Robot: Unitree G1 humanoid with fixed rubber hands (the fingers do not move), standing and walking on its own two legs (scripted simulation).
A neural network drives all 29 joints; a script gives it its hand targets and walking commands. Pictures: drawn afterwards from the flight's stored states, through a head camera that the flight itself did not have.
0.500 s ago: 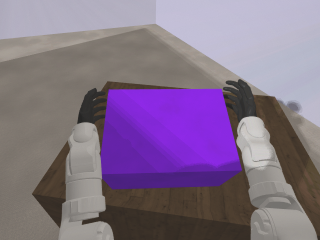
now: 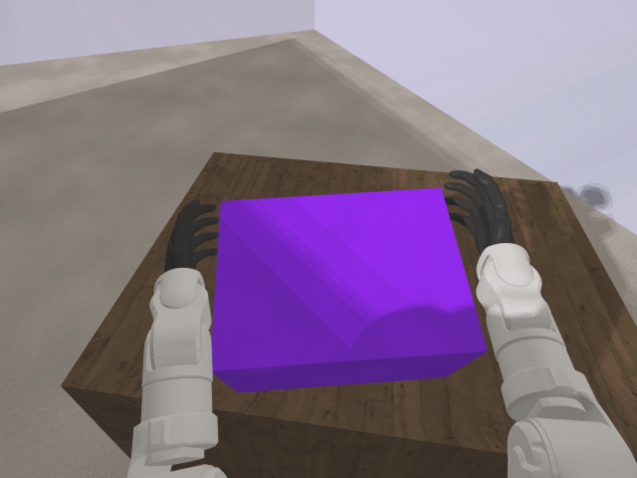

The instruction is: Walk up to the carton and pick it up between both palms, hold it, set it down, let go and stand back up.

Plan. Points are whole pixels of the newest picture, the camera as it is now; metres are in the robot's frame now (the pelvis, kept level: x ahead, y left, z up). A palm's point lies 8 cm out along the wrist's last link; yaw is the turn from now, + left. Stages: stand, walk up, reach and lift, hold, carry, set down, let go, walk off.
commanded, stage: set down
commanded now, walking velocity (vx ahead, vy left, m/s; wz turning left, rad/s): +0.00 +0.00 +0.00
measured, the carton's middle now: (337, 292) +0.36 +0.00 +0.06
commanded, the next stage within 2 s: none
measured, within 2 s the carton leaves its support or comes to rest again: neither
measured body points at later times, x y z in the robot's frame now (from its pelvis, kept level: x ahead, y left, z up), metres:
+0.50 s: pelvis +0.00 -0.01 +0.00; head -0.02 +0.01 +0.45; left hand +0.36 +0.19 +0.10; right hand +0.41 -0.19 +0.14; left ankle -0.03 +0.15 -0.75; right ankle +0.03 -0.12 -0.75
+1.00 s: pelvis +0.00 -0.02 +0.00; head +0.01 -0.01 +0.45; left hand +0.36 +0.19 +0.06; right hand +0.43 -0.19 +0.11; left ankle -0.03 +0.15 -0.75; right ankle +0.03 -0.12 -0.75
